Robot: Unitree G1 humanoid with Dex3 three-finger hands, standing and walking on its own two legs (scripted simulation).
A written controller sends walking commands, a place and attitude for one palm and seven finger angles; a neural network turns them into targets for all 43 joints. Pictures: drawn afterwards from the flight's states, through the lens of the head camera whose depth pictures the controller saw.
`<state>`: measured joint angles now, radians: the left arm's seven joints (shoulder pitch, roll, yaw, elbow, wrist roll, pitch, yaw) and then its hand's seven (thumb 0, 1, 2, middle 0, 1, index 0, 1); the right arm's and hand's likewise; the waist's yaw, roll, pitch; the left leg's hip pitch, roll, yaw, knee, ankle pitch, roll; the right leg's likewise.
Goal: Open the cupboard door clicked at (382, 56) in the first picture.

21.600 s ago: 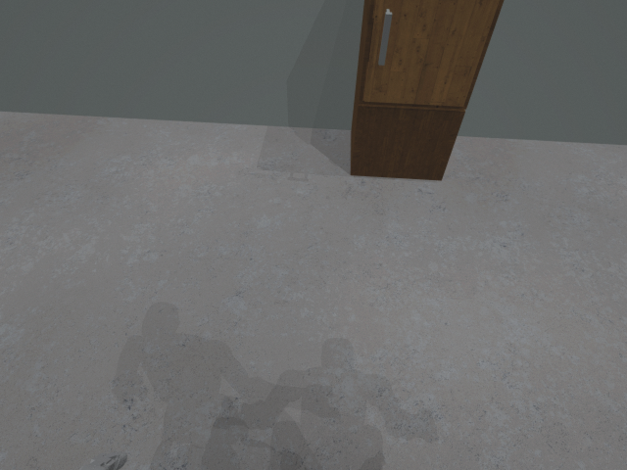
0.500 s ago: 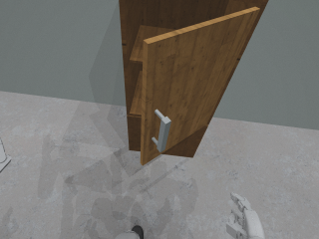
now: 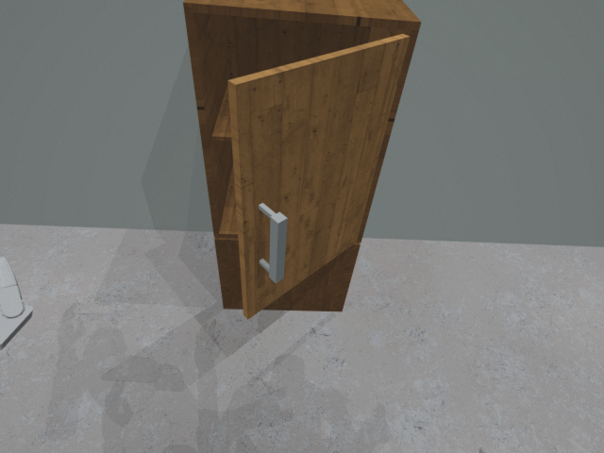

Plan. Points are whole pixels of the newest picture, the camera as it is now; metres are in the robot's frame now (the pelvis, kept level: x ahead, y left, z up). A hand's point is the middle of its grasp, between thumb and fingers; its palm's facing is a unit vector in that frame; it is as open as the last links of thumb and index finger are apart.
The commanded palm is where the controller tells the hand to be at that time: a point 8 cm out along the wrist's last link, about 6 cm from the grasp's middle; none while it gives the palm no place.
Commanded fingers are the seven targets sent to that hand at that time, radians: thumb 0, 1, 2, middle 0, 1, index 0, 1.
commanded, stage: stop stepping back and stand still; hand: left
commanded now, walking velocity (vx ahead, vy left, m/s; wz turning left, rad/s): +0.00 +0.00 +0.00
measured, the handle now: (270, 244) +0.52 +0.09 -0.06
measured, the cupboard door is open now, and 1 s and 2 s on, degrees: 42 42 42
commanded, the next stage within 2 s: let the arm hang, fingers relaxed in 0.36 s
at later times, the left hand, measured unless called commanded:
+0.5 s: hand (71, 345) +0.18 +0.25 +0.14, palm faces +0.35 -0.83 -0.43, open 7.5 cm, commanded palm none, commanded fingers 0.00 0.90 0.90 -0.20 -0.30 -0.20 -0.30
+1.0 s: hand out of the picture -0.15 +0.20 -0.15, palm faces +0.03 -0.98 -0.20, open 7.4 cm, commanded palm none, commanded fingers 0.00 0.90 0.90 -0.20 -0.30 -0.20 -0.30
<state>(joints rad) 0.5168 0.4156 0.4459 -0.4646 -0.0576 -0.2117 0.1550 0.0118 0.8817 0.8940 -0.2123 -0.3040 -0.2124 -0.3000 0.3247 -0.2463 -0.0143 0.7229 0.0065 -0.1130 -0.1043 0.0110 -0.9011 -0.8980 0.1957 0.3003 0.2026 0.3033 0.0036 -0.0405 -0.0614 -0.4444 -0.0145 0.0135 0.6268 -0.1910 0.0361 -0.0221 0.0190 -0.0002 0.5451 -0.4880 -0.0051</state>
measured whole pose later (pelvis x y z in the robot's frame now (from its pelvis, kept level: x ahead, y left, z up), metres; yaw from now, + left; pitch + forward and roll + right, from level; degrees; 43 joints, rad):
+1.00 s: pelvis -0.07 +0.00 +0.02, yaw +1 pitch -2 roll -1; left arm 0.36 0.23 0.01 1.19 0.01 0.03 0.00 0.01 0.90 0.89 -0.20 -0.30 -0.20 -0.30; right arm 0.27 -0.23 0.00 1.13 -0.02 0.03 -0.03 0.01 -0.90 -0.90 0.20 0.30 0.20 0.30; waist 0.01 -0.01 0.09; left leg -0.30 -0.02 -0.05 0.43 -0.10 0.02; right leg -0.13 0.04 -0.05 0.42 -0.27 -0.03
